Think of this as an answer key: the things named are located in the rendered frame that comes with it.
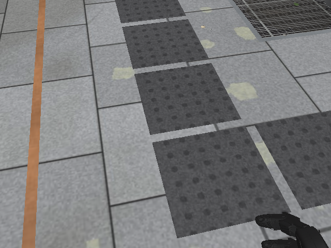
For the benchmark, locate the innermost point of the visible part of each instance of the right robot hand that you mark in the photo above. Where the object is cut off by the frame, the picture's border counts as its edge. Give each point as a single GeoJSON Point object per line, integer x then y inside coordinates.
{"type": "Point", "coordinates": [306, 236]}

